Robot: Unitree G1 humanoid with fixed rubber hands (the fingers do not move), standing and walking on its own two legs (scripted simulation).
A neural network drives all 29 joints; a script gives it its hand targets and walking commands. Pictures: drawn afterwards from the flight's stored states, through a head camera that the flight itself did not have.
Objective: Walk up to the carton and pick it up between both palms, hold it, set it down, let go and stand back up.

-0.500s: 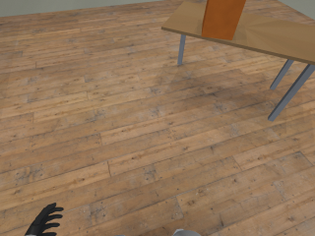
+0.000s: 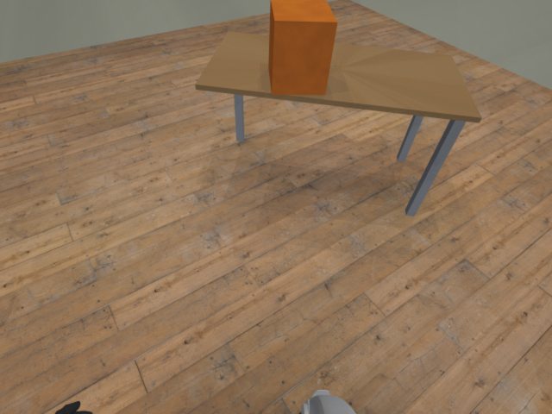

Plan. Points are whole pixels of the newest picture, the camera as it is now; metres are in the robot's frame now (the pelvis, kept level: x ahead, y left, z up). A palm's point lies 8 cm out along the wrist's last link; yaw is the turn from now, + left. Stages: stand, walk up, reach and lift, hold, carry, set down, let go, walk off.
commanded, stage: walk up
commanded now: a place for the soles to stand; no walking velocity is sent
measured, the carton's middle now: (298, 48) +1.30 -0.11 -0.04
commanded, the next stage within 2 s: none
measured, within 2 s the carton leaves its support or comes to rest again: neither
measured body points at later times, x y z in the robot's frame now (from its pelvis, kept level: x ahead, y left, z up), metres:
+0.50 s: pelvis +0.13 +0.00 -0.01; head +0.12 +0.00 +0.44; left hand +0.21 +0.32 -0.12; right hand +0.15 -0.34 -0.11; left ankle +0.20 +0.11 -0.71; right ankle +0.15 -0.12 -0.68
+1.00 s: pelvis +0.26 -0.04 -0.02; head +0.27 -0.05 +0.43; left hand +0.37 +0.29 -0.11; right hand +0.30 -0.38 -0.13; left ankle +0.34 +0.06 -0.70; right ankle +0.30 -0.18 -0.71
